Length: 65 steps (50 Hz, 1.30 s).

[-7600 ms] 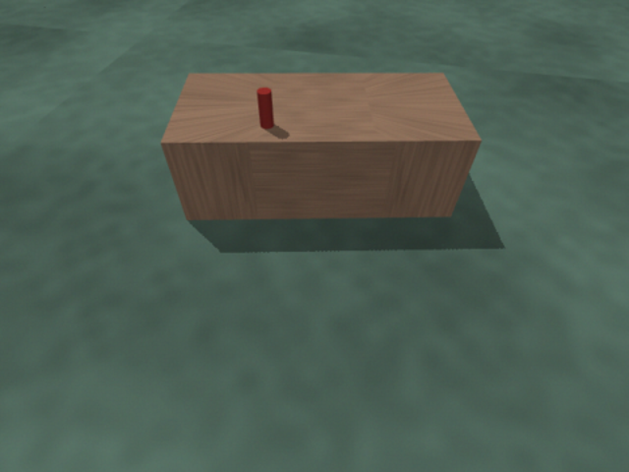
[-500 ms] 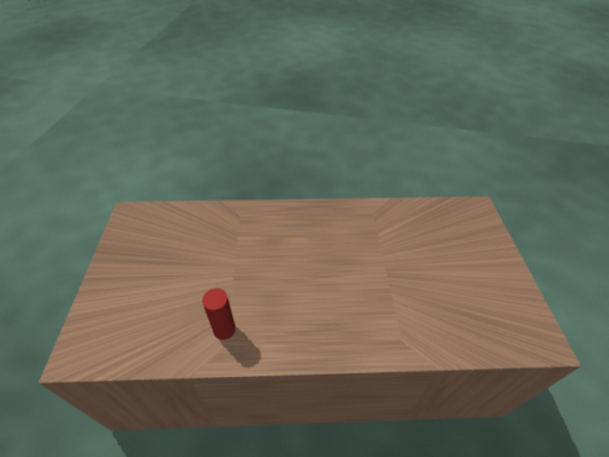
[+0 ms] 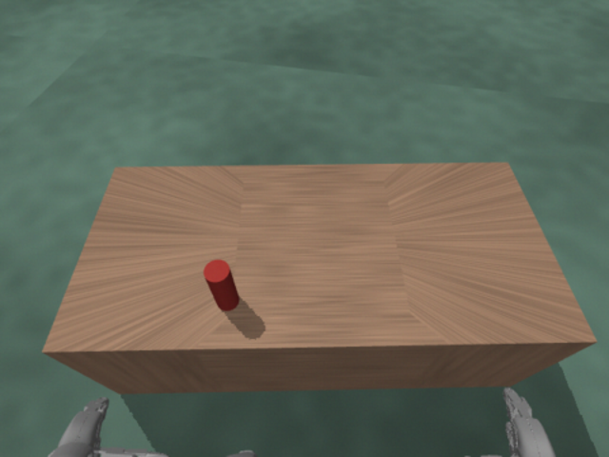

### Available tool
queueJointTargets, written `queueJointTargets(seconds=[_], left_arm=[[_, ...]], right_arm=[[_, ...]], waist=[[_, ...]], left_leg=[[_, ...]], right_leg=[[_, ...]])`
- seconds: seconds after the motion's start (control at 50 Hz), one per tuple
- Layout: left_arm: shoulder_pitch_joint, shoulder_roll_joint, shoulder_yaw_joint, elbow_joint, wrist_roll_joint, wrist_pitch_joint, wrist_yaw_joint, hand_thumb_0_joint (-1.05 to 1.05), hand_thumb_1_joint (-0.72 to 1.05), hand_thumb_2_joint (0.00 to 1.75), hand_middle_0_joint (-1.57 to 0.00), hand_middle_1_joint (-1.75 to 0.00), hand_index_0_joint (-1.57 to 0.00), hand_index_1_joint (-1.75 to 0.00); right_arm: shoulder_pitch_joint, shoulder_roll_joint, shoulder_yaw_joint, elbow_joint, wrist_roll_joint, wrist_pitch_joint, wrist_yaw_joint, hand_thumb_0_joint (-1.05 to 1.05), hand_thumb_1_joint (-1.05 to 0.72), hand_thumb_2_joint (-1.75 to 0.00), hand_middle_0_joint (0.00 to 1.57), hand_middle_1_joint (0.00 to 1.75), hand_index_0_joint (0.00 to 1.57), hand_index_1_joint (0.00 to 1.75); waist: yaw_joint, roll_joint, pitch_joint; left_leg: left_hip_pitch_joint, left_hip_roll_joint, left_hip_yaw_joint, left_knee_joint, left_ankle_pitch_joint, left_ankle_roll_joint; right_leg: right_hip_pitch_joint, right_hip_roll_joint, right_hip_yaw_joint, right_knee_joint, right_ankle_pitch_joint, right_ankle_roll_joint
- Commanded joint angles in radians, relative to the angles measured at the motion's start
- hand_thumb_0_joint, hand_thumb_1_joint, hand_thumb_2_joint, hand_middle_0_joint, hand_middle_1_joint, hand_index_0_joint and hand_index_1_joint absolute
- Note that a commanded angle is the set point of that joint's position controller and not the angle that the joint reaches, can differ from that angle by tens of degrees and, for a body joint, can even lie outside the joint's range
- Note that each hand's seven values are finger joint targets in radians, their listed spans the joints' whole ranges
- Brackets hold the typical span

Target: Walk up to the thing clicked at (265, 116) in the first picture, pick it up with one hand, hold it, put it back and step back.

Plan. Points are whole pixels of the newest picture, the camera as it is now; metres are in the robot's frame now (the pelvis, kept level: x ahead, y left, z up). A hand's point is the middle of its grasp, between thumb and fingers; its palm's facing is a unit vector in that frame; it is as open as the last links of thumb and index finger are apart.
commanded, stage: go down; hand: left
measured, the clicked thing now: (222, 286) +0.47 +0.19 -0.27
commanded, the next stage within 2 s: none
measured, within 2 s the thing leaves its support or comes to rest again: neither
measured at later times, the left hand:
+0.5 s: hand (118, 428) +0.17 +0.27 -0.11, palm faces +0.06 -0.95 -0.32, open 17.4 cm
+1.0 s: hand (105, 431) +0.17 +0.28 -0.10, palm faces +0.08 -0.95 -0.31, open 17.5 cm
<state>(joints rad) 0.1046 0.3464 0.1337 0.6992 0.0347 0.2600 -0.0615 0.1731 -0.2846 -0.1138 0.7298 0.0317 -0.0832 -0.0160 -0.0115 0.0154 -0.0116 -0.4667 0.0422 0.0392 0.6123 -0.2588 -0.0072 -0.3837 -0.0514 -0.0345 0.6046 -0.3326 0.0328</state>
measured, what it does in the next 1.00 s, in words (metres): stands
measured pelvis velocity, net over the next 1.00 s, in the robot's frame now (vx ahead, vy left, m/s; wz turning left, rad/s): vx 0.01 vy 0.00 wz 0.01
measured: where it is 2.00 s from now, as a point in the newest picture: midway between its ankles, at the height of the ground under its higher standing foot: outside the picture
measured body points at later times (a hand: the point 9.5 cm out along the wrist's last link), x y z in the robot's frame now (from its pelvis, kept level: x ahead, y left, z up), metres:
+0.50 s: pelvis +0.02 +0.00 -0.01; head +0.06 +0.00 +0.44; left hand +0.17 +0.32 -0.09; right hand +0.17 -0.28 -0.09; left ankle +0.03 +0.12 -0.73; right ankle -0.02 -0.14 -0.73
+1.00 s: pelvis +0.01 +0.00 -0.02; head +0.05 +0.01 +0.43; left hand +0.16 +0.33 -0.08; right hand +0.17 -0.26 -0.08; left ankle +0.03 +0.12 -0.73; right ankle -0.02 -0.14 -0.73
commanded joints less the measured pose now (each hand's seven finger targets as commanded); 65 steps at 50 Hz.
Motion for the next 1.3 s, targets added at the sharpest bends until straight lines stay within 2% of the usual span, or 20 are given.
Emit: queueJointTargets(seconds=[0.0,0.06,0.08,0.1,0.16,0.22,0.24,0.44,0.5,0.52,0.74,0.8,0.84,0.98,1.0,1.04,1.16,1.22,1.24,1.28], left_arm=[[-0.074,0.228,0.089,-0.178,0.003,-0.044,0.008,0.00,-0.51,0.06,-0.07,-0.03,-0.05,-0.05],[-0.031,0.230,0.105,-0.195,-0.003,-0.044,0.006,0.00,-0.51,0.05,-0.07,-0.03,-0.06,-0.04],[-0.012,0.225,0.106,-0.181,-0.003,-0.035,0.000,0.00,-0.51,0.04,-0.08,-0.03,-0.06,-0.04],[-0.017,0.217,0.093,-0.213,-0.005,-0.033,-0.005,0.00,-0.52,0.05,-0.08,-0.03,-0.06,-0.05],[0.008,0.232,0.110,-0.209,-0.006,-0.015,-0.020,0.00,-0.52,0.03,-0.08,-0.04,-0.07,-0.04],[-0.001,0.248,0.122,-0.237,-0.007,-0.005,-0.034,0.00,-0.54,0.02,-0.08,-0.03,-0.07,-0.04],[0.019,0.247,0.123,-0.225,-0.006,-0.001,-0.037,0.00,-0.57,0.02,-0.09,-0.04,-0.08,-0.04],[0.050,0.258,0.146,-0.316,-0.009,0.012,-0.065,0.00,-0.54,0.02,-0.08,-0.03,-0.07,-0.03],[0.065,0.261,0.156,-0.336,-0.013,0.018,-0.074,0.00,-0.56,0.03,-0.08,-0.03,-0.07,-0.04],[0.056,0.261,0.151,-0.366,-0.015,0.016,-0.075,0.00,-0.56,0.03,-0.08,-0.03,-0.07,-0.04],[0.122,0.283,0.194,-0.446,-0.025,0.047,-0.086,0.00,-0.57,0.04,-0.07,-0.04,-0.06,-0.05],[0.119,0.289,0.200,-0.476,-0.030,0.051,-0.090,0.00,-0.57,0.05,-0.07,-0.05,-0.06,-0.05],[0.107,0.274,0.185,-0.513,-0.037,0.051,-0.096,0.00,-0.56,0.05,-0.07,-0.04,-0.06,-0.05],[0.150,0.288,0.213,-0.566,-0.042,0.066,-0.100,0.00,-0.60,0.06,-0.06,-0.05,-0.05,-0.06],[0.148,0.300,0.222,-0.571,-0.045,0.067,-0.101,0.00,-0.59,0.07,-0.06,-0.05,-0.05,-0.06],[0.087,0.306,0.215,-0.609,-0.048,0.062,-0.103,0.00,-0.60,0.07,-0.06,-0.05,-0.05,-0.06],[-0.015,0.384,0.282,-0.615,-0.067,0.046,-0.113,0.00,-0.55,0.10,-0.05,-0.05,-0.04,-0.07],[-0.124,0.415,0.297,-0.549,-0.086,0.025,-0.138,0.00,-0.56,0.10,-0.05,-0.05,-0.04,-0.07],[-0.133,0.431,0.321,-0.512,-0.094,0.017,-0.149,0.00,-0.56,0.09,-0.05,-0.05,-0.04,-0.07],[-0.194,0.434,0.305,-0.466,-0.098,0.004,-0.174,0.00,-0.56,0.08,-0.05,-0.05,-0.04,-0.06]], right_arm=[[-0.080,-0.179,-0.065,-0.173,-0.014,-0.075,-0.038,0.00,0.47,-0.06,0.05,0.05,0.05,0.05],[-0.046,-0.152,-0.058,-0.162,-0.018,-0.078,-0.048,0.00,0.49,-0.05,0.05,0.05,0.05,0.05],[-0.053,-0.194,-0.088,-0.217,-0.019,-0.084,-0.054,0.00,0.49,-0.06,0.05,0.05,0.05,0.05],[0.019,-0.112,-0.035,-0.122,-0.016,-0.076,-0.049,0.00,0.50,-0.05,0.05,0.05,0.05,0.05],[-0.016,-0.168,-0.067,-0.213,-0.015,-0.083,-0.056,0.00,0.52,-0.04,0.05,0.05,0.05,0.05],[0.025,-0.116,-0.033,-0.202,-0.012,-0.075,-0.051,0.00,0.52,-0.04,0.05,0.05,0.05,0.05],[0.025,-0.147,-0.062,-0.231,-0.011,-0.077,-0.055,0.00,0.53,-0.04,0.05,0.05,0.05,0.05],[0.049,-0.124,-0.040,-0.328,-0.010,-0.075,-0.053,0.00,0.54,-0.04,0.05,0.05,0.05,0.05],[0.053,-0.147,-0.059,-0.379,-0.012,-0.078,-0.056,0.00,0.55,-0.04,0.05,0.05,0.05,0.05],[0.099,-0.110,-0.035,-0.330,-0.012,-0.071,-0.055,0.00,0.55,-0.04,0.05,0.05,0.05,0.05],[0.112,-0.110,-0.029,-0.465,-0.008,-0.064,-0.064,0.00,0.55,-0.04,0.05,0.05,0.05,0.05],[0.128,-0.117,-0.041,-0.510,-0.005,-0.064,-0.068,0.00,0.55,-0.04,0.05,0.05,0.05,0.05],[0.182,-0.076,-0.008,-0.455,-0.004,-0.056,-0.066,0.00,0.55,-0.04,0.05,0.05,0.05,0.05],[0.169,-0.094,-0.022,-0.579,-0.003,-0.065,-0.081,0.00,0.55,-0.04,0.05,0.05,0.05,0.05],[0.157,-0.117,-0.036,-0.613,0.000,-0.070,-0.085,0.00,0.55,-0.04,0.05,0.05,0.05,0.05],[0.213,-0.072,0.007,-0.587,-0.001,-0.069,-0.084,0.00,0.54,-0.04,0.05,0.05,0.05,0.05],[0.228,-0.113,-0.049,-0.614,0.003,-0.091,-0.107,0.00,0.55,-0.05,0.05,0.05,0.05,0.05],[0.218,-0.078,-0.004,-0.569,0.007,-0.097,-0.109,0.00,0.54,-0.05,0.05,0.05,0.05,0.05],[0.207,-0.099,-0.020,-0.585,0.008,-0.108,-0.114,0.00,0.54,-0.05,0.05,0.05,0.05,0.05],[0.204,-0.082,0.001,-0.571,0.009,-0.111,-0.112,0.00,0.54,-0.05,0.05,0.05,0.05,0.05]], waist=[[-0.002,0.023,-0.237],[0.006,0.020,-0.231],[-0.009,0.000,-0.247],[0.004,0.033,-0.223],[-0.001,0.016,-0.218],[0.004,0.024,-0.187],[-0.006,0.013,-0.193],[0.007,0.026,-0.235],[-0.010,0.016,-0.239],[0.001,0.034,-0.235],[0.010,0.058,-0.211],[-0.006,0.031,-0.218],[-0.003,0.052,-0.187],[-0.001,0.040,-0.220],[-0.010,0.048,-0.225],[-0.014,0.073,-0.218],[-0.024,0.080,-0.251],[-0.022,0.082,-0.194],[-0.022,0.071,-0.227],[-0.023,0.087,-0.226]], left_leg=[[0.170,-0.030,-0.014,-0.042,0.178,0.012],[0.155,-0.035,-0.011,-0.029,0.179,0.013],[0.166,-0.031,-0.014,-0.026,0.202,0.014],[0.162,-0.035,-0.011,-0.019,0.201,0.013],[0.151,-0.036,-0.007,-0.013,0.216,0.013],[0.128,-0.038,-0.009,-0.010,0.187,0.013],[0.131,-0.040,-0.005,-0.001,0.203,0.016],[0.126,-0.037,-0.015,0.045,0.258,0.014],[0.131,-0.030,-0.020,0.050,0.238,0.014],[0.124,-0.034,-0.018,0.058,0.240,0.015],[0.067,-0.031,-0.025,0.068,0.151,0.007],[0.056,-0.033,-0.022,0.078,0.116,0.012],[0.034,-0.039,-0.016,0.088,0.096,0.013],[0.022,-0.035,-0.025,0.109,0.084,0.009],[0.027,-0.030,-0.030,0.106,0.081,0.008],[0.023,-0.028,-0.034,0.111,0.063,0.007],[0.039,-0.025,-0.040,0.133,0.083,0.005],[-0.006,-0.031,-0.036,0.136,0.037,0.009],[0.003,-0.027,-0.043,0.138,0.047,0.011],[0.004,-0.031,-0.035,0.138,0.044,0.013]], right_leg=[[0.015,0.053,-0.009,-0.051,0.199,-0.039],[0.011,0.050,-0.008,-0.046,0.205,-0.038],[0.026,0.053,-0.015,-0.038,0.227,-0.035],[0.007,0.051,-0.012,-0.036,0.229,-0.035],[0.008,0.050,-0.012,-0.030,0.245,-0.034],[-0.014,0.050,-0.014,-0.034,0.215,-0.034],[-0.011,0.048,-0.013,-0.029,0.237,-0.032],[-0.016,0.044,-0.009,0.016,0.286,-0.027],[-0.036,0.049,-0.014,0.025,0.258,-0.027],[-0.045,0.047,-0.012,0.027,0.264,-0.026],[-0.084,0.051,-0.018,0.053,0.163,-0.034],[-0.103,0.049,-0.016,0.053,0.137,-0.030],[-0.127,0.046,-0.012,0.054,0.122,-0.031],[-0.147,0.050,-0.019,0.085,0.098,-0.030],[-0.145,0.053,-0.021,0.092,0.095,-0.031],[-0.167,0.053,-0.019,0.100,0.078,-0.033],[-0.175,0.049,-0.015,0.120,0.099,-0.030],[-0.198,0.043,-0.009,0.109,0.061,-0.028],[-0.184,0.045,-0.011,0.119,0.071,-0.028],[-0.191,0.042,-0.005,0.115,0.071,-0.029]])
